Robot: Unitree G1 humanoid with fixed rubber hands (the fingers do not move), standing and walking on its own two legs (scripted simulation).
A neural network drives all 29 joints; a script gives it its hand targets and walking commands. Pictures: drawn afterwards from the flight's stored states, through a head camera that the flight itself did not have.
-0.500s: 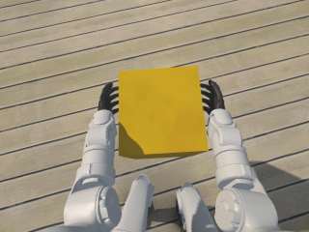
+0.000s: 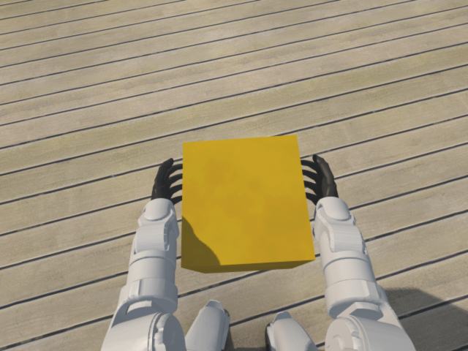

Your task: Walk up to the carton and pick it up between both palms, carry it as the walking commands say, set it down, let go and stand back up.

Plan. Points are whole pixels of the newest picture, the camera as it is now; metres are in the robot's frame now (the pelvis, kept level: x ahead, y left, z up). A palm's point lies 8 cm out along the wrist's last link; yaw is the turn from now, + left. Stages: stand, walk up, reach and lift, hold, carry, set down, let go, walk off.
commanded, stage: reach and lift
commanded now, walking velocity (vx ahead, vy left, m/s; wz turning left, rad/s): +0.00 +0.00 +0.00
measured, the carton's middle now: (244, 213) +0.36 +0.03 -0.11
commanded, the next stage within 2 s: none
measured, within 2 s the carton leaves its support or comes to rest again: neither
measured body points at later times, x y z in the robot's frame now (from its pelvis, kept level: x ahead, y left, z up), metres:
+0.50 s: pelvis +0.02 +0.00 +0.05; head +0.09 +0.01 +0.49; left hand +0.35 +0.18 +0.02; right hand +0.37 -0.11 +0.02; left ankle +0.05 +0.13 -0.68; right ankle +0.02 -0.12 -0.68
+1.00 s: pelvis +0.03 +0.00 +0.06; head +0.01 +0.00 +0.51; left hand +0.33 +0.18 +0.09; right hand +0.35 -0.12 +0.09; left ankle +0.05 +0.13 -0.68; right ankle +0.02 -0.12 -0.68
